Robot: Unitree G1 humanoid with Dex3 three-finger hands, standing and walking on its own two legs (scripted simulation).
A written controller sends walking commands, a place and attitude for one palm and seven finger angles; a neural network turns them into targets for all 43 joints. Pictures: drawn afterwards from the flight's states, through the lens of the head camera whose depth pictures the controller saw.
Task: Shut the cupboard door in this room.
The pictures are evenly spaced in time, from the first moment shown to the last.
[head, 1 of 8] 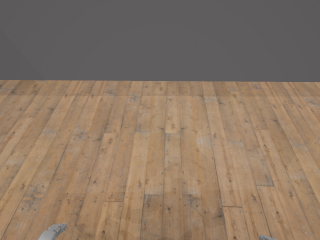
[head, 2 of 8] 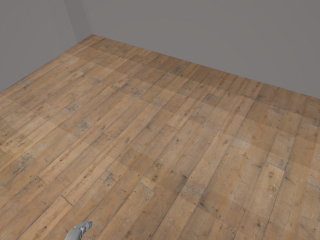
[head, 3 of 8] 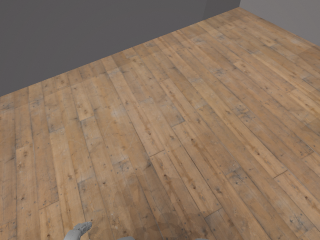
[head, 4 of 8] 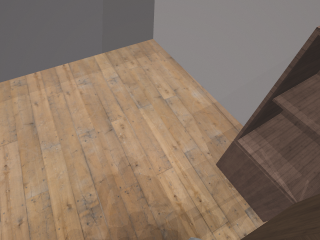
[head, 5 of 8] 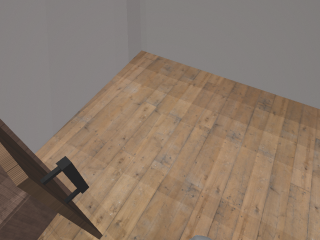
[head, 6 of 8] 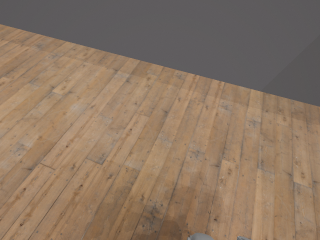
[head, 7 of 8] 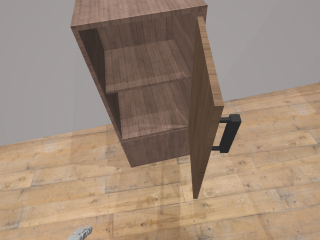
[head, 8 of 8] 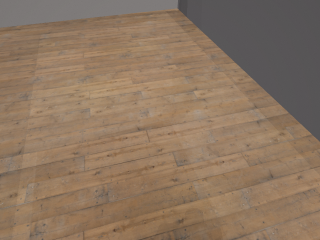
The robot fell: no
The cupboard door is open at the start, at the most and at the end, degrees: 90 90 77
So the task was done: no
